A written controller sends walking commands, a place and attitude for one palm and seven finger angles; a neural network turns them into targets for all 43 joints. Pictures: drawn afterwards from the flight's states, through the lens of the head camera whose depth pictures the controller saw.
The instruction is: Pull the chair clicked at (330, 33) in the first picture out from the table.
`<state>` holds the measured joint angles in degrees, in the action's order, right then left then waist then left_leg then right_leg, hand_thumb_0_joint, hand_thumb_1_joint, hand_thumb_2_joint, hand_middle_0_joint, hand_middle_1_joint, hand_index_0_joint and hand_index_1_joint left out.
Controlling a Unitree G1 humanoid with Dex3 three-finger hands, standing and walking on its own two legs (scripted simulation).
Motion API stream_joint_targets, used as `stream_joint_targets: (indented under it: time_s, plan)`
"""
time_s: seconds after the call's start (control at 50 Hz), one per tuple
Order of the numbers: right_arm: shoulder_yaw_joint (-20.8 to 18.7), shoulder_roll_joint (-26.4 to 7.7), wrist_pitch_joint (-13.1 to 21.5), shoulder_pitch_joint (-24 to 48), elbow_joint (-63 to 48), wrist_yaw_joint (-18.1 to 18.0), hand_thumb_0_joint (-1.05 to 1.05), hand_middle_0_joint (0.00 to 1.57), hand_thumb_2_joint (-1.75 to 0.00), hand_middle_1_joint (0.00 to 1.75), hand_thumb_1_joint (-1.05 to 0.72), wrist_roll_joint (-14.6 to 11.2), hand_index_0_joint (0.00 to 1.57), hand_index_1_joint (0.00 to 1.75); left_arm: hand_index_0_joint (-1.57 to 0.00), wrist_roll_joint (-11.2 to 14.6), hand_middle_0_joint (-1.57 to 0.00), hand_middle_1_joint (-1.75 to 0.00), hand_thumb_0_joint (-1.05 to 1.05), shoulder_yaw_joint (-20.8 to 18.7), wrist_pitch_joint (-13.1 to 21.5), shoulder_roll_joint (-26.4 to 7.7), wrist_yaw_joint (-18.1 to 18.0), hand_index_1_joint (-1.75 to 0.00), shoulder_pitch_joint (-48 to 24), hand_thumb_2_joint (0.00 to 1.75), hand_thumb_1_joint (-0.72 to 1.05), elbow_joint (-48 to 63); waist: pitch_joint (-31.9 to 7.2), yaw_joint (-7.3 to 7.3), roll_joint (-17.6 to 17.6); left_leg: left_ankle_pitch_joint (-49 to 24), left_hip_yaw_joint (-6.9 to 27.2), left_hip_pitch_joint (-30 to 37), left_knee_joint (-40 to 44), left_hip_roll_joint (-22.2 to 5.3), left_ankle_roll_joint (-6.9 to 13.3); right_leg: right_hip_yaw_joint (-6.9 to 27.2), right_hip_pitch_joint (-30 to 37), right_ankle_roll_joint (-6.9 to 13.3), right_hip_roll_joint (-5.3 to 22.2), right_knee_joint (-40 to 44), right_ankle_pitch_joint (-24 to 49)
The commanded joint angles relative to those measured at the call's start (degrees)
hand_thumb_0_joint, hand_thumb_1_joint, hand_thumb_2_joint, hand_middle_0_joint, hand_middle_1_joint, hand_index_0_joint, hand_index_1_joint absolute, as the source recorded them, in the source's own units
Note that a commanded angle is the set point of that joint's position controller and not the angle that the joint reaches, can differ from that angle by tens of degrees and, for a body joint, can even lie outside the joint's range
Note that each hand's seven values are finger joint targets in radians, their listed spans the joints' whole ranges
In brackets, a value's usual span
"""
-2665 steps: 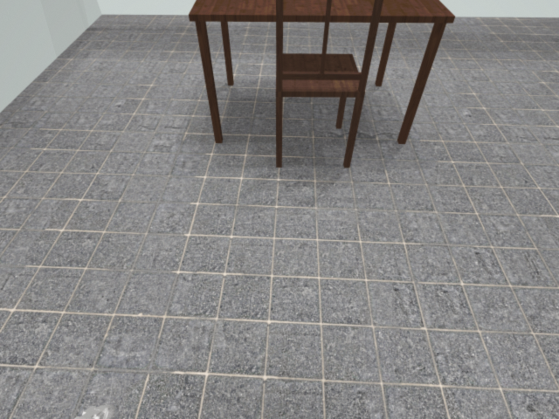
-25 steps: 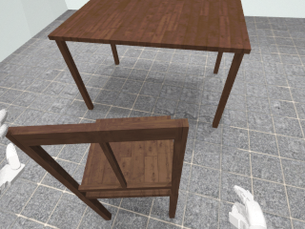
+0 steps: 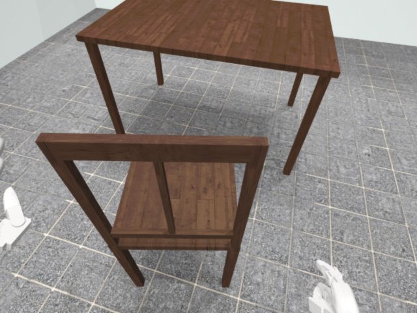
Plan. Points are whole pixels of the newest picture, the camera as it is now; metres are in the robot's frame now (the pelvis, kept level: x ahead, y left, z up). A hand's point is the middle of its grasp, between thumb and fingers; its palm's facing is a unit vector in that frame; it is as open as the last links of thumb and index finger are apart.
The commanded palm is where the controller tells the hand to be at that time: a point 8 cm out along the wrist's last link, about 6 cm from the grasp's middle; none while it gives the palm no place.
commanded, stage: step back with the hand held close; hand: left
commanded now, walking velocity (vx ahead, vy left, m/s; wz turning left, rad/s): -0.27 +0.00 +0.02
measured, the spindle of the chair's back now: (166, 201) +0.37 +0.14 -0.06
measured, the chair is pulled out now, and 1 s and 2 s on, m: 0.55 0.55 0.55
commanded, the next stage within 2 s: stop stepping back and stand still in 1.26 s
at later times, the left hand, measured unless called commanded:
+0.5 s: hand (8, 242) +0.16 +0.27 +0.17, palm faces +0.48 -0.73 -0.49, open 7.4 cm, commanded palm +0.09 +0.30 +0.18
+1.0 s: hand out of the picture +0.13 +0.28 +0.18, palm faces +0.51 -0.72 -0.47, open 7.4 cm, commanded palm +0.06 +0.30 +0.18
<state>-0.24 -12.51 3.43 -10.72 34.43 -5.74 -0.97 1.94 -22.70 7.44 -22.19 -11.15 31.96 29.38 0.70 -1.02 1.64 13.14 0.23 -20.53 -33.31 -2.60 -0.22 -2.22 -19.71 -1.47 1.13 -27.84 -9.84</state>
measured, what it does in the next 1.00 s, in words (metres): lifts its right foot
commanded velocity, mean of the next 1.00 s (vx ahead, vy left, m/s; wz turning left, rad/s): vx -0.39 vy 0.00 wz -0.05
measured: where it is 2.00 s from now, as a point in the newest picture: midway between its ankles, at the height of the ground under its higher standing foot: outside the picture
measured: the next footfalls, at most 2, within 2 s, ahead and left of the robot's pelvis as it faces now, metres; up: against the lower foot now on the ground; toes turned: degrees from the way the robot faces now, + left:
right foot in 1.12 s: -0.13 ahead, -0.16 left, +0.00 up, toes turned -3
left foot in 1.32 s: -0.01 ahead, +0.09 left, +0.00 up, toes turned +0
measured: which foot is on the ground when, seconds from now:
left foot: down 0.00-1.00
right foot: down 0.00-0.88, up 0.90-1.00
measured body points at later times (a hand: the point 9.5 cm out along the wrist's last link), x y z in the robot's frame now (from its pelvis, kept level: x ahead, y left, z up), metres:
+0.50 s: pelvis -0.04 +0.00 -0.01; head -0.01 +0.01 +0.44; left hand +0.13 +0.30 +0.20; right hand +0.13 -0.24 -0.09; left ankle +0.05 +0.12 -0.73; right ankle +0.07 -0.14 -0.73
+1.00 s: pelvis -0.06 -0.01 -0.01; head -0.03 +0.02 +0.44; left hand +0.10 +0.31 +0.20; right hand +0.13 -0.23 -0.08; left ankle +0.01 +0.12 -0.73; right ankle -0.02 -0.15 -0.70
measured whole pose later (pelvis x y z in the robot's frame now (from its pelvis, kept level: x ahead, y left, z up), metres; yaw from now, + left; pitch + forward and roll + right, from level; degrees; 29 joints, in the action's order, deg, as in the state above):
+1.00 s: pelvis -0.06 -0.01 -0.01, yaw +4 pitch +1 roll -3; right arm -2.0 -10.3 9.8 -11.0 37.1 -3.5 0.3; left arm 2.0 -28.0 16.0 -25.3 -10.0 30.4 31.2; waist 2.7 0.4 -0.2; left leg 11.5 -1.7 -25.7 -36.5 -4.8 0.3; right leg 0.1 -25.9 -0.9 -1.3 -47.7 -24.5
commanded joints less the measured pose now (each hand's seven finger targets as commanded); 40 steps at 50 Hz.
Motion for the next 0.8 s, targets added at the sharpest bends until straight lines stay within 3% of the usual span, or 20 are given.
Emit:
stream_joint_targets:
  time_s: [0.0,0.06,0.1,0.16,0.22,0.24,0.28,0.3,0.36,0.4,0.44,0.48,0.52,0.58,0.62,0.66,0.7,0.74,0.76,0.78]
  plan:
    - [-2.60,-7.25,4.26,5.23,-9.67,-0.42,0.00,0.20,-0.90,0.30,-0.90,0.10,0.20,0.30,-0.20,-0.37,-0.20,-0.30,0.00,-8.73,4.70,-11.96,-1.50,-0.30,-3.02,0.90,0.90,13.61,-4.03,0.49,6.29,16.88,6.71,-9.49,13.34,-5.36,2.86,4.23,9.25,1.09,2.46,2.48,-10.76]
    - [-2.91,-7.38,5.02,5.10,-9.65,0.03,0.00,0.20,-0.90,0.30,-0.90,0.29,0.20,0.30,-0.20,-0.38,-0.20,-0.30,0.00,-9.35,5.11,-11.95,-1.32,-0.30,-1.89,0.90,0.90,13.13,-5.09,0.26,5.04,15.95,6.58,-10.90,12.43,-5.38,2.77,4.73,10.75,1.09,2.30,0.86,-7.77]
    - [-2.99,-7.28,5.29,5.10,-9.35,-0.08,0.00,0.20,-0.90,0.30,-0.90,0.34,0.20,0.30,-0.20,-0.52,-0.20,-0.30,0.00,-9.44,5.26,-11.37,-1.38,-0.30,-1.34,0.90,0.90,12.09,-4.14,0.34,6.98,19.04,7.32,-15.21,13.88,-6.32,3.26,4.31,13.01,1.01,1.97,-1.58,-7.62]
    - [-3.42,-7.56,5.83,4.74,-9.30,0.31,0.00,0.20,-0.90,0.30,-0.90,0.34,0.20,0.30,-0.20,-0.86,-0.20,-0.30,0.00,-9.96,6.12,-11.68,-1.06,-0.30,-2.10,0.90,0.90,12.43,-3.93,0.31,4.06,20.17,7.02,-17.43,11.41,-5.96,3.43,5.76,12.76,1.34,2.25,-2.18,-6.60]
    - [-3.53,-7.62,6.34,4.44,-8.82,0.25,0.00,0.20,-0.90,0.30,-0.90,0.62,0.20,0.30,-0.20,-1.19,-0.20,-0.30,0.00,-10.17,6.93,-12.04,-1.05,-0.30,-4.11,0.90,0.90,12.97,-2.77,0.49,2.36,25.30,6.26,-18.64,9.36,-4.94,3.31,8.27,9.53,1.91,3.23,-0.14,-14.23]
    - [-3.62,-7.65,6.48,4.04,-8.69,0.33,0.00,0.20,-0.90,0.30,-0.90,0.70,0.20,0.30,-0.20,-1.33,-0.20,-0.30,0.00,-10.30,7.23,-12.11,-1.15,-0.30,-4.19,0.90,0.90,12.72,-2.45,0.59,1.55,25.87,6.17,-18.28,8.12,-4.51,3.22,9.17,7.75,2.24,3.59,1.08,-16.60]
    - [-3.63,-7.39,6.36,3.84,-7.47,0.40,0.00,0.20,-0.90,0.30,-0.90,1.00,0.20,0.30,-0.20,-1.10,-0.20,-0.30,0.00,-11.17,7.31,-13.74,-1.54,-0.30,-4.34,0.90,0.90,12.53,-2.69,0.69,-0.78,21.47,4.76,-12.54,4.24,-2.34,2.15,11.38,1.99,3.56,5.47,5.69,-16.99]
    - [-3.47,-6.87,6.35,3.64,-7.22,0.56,0.00,0.20,-0.90,0.30,-0.90,1.15,0.20,0.30,-0.20,-0.88,-0.20,-0.30,0.00,-10.30,7.56,-12.92,-1.57,-0.30,-4.19,0.90,0.90,13.07,-3.95,0.87,-2.68,19.09,4.01,-8.80,2.13,-1.36,1.60,12.09,-0.42,4.08,6.67,7.40,-16.78]
    - [-3.57,-6.63,6.01,3.70,-6.17,0.87,0.00,0.20,-0.90,0.30,-0.90,1.38,0.20,0.30,-0.20,-0.79,-0.20,-0.30,0.00,-10.61,7.93,-13.17,-2.04,-0.30,-3.22,0.90,0.90,12.89,-6.24,1.13,-4.15,17.25,3.77,-4.21,0.24,-0.89,1.30,11.43,-3.31,4.37,8.10,9.24,-18.70]
    - [-3.45,-6.70,5.74,3.90,-6.08,0.75,0.00,0.20,-0.90,0.30,-0.90,1.34,0.20,0.30,-0.20,-0.73,-0.20,-0.30,0.00,-10.51,8.26,-12.76,-2.08,-0.30,-2.22,0.90,0.90,13.72,-6.81,1.26,-0.41,16.83,5.38,-4.68,4.03,-2.31,1.80,9.26,-1.66,3.60,6.41,6.66,-16.22]
    - [-3.66,-7.04,6.13,4.70,-6.65,0.50,0.00,0.20,-0.90,0.30,-0.90,1.25,0.20,0.30,-0.20,-0.97,-0.20,-0.30,0.00,-11.58,8.68,-13.29,-2.12,-0.30,-2.03,0.90,0.90,13.94,-6.20,1.07,3.52,19.11,7.82,-10.91,9.59,-5.38,2.98,6.79,3.61,2.05,3.26,0.89,-14.41]
    - [-4.05,-7.43,6.76,5.40,-7.10,0.31,0.00,0.20,-0.90,0.30,-0.90,0.69,0.20,0.30,-0.20,-1.20,-0.20,-0.30,0.00,-13.04,9.12,-14.07,-1.95,-0.30,-1.64,0.90,0.90,14.46,-7.10,0.88,8.05,20.30,10.22,-18.07,13.66,-9.02,4.52,4.15,11.95,1.10,0.66,-7.26,-7.83]
    - [-4.33,-7.31,7.67,4.69,-7.64,0.31,0.00,0.20,-0.90,0.30,-0.90,0.43,0.20,0.30,-0.20,-0.95,-0.20,-0.30,0.00,-13.07,9.71,-13.54,-1.36,-0.30,-1.01,0.90,0.90,15.48,-8.52,0.84,7.69,17.42,9.19,-18.69,12.31,-9.79,4.64,4.24,14.09,1.15,0.32,-10.63,-2.20]
    - [-4.62,-7.55,8.77,4.71,-7.50,0.23,0.00,0.20,-0.90,0.30,-0.90,0.29,0.20,0.30,-0.20,-1.39,-0.20,-0.30,0.00,-14.79,10.29,-14.14,-0.94,-0.30,-0.94,0.90,0.90,12.18,-4.94,0.78,9.70,27.70,8.60,-27.93,12.90,-10.44,5.68,5.38,17.15,1.30,-0.09,-13.37,-5.94]
    - [-4.43,-7.16,9.45,3.87,-7.28,0.48,0.00,0.20,-0.90,0.30,-0.90,0.53,0.20,0.30,-0.20,-1.33,-0.20,-0.30,0.00,-13.87,11.07,-13.58,-0.50,-0.30,-2.74,0.90,0.90,13.25,-3.92,0.87,5.28,26.85,6.64,-25.57,8.03,-8.15,4.76,8.40,12.59,2.34,1.39,-10.55,-5.61]
    - [-4.71,-7.21,9.75,3.43,-7.16,0.83,0.00,0.20,-0.90,0.30,-0.90,0.91,0.20,0.30,-0.20,-1.09,-0.20,-0.30,0.00,-13.89,11.55,-13.96,-0.44,-0.30,-3.22,0.90,0.90,12.76,-2.68,0.78,1.95,30.81,3.05,-21.21,1.23,-4.61,3.17,14.37,3.55,4.06,4.33,-2.44,-18.15]
    - [-4.68,-6.17,9.35,1.99,-5.42,1.43,0.00,0.20,-0.90,0.30,-0.90,1.61,0.20,0.30,-0.20,-0.67,-0.20,-0.30,0.00,-12.48,11.09,-14.05,-0.90,-0.30,-4.36,0.90,0.90,13.00,-3.02,1.19,-6.60,23.64,0.92,-8.36,-9.55,-0.32,0.58,22.31,-9.30,7.53,10.74,10.96,-25.09]
    - [-4.35,-5.33,8.32,2.05,-3.50,2.34,0.00,0.20,-0.90,0.30,-0.90,2.03,0.20,0.30,-0.20,-0.68,-0.20,-0.30,0.00,-11.24,10.35,-14.09,-1.47,-0.30,-5.88,0.90,0.90,12.68,-7.43,1.66,-13.07,15.28,-1.39,1.81,-17.74,1.90,-0.38,22.01,-11.26,9.06,15.58,15.80,-23.04]
    - [-4.16,-5.17,7.73,2.13,-3.11,2.47,0.00,0.20,-0.90,0.30,-0.90,2.05,0.20,0.30,-0.20,-0.78,-0.20,-0.30,0.00,-11.08,10.19,-13.99,-1.43,-0.30,-6.44,0.90,0.90,12.74,-8.45,1.83,-15.06,13.80,-1.57,4.81,-17.15,2.36,-0.24,19.10,-11.34,8.66,15.51,15.94,-21.51]
    - [-3.87,-5.22,7.36,3.01,-2.86,2.28,0.00,0.20,-0.90,0.30,-0.90,2.15,0.20,0.30,-0.20,-0.73,-0.20,-0.30,0.00,-11.99,10.14,-14.65,-1.56,-0.30,-5.89,0.90,0.90,12.12,-8.03,1.67,-12.35,12.77,-1.07,5.49,-12.15,1.90,0.19,17.27,-10.40,7.99,14.26,14.37,-18.15]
